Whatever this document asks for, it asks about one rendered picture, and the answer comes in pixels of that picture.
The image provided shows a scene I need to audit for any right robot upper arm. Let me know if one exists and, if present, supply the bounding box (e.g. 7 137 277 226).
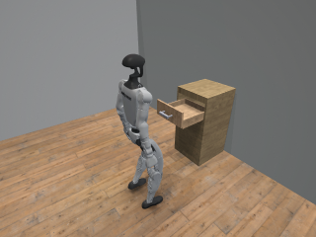
135 89 153 130

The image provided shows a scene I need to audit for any cabinet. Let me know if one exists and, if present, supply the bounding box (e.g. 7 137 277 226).
174 79 236 166

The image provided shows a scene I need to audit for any robot left hand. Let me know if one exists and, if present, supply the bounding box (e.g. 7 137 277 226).
123 125 131 140

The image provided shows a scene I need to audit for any right robot forearm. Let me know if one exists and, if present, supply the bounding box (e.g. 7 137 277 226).
138 122 153 158

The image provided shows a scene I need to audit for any robot right hand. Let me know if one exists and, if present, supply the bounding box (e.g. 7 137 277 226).
145 155 159 175

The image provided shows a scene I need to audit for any left robot forearm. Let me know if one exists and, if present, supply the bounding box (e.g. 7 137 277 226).
117 109 130 128

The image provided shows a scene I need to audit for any drawer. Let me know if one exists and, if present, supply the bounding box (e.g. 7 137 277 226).
157 98 205 129

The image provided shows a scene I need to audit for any handle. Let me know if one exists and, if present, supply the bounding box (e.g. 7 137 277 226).
159 111 172 119

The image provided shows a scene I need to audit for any left robot upper arm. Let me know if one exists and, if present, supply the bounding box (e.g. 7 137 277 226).
116 79 128 112

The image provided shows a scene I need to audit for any robot head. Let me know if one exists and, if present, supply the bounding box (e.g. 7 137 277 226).
121 53 145 90

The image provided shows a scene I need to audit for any robot right foot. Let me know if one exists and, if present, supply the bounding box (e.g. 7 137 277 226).
141 196 163 209

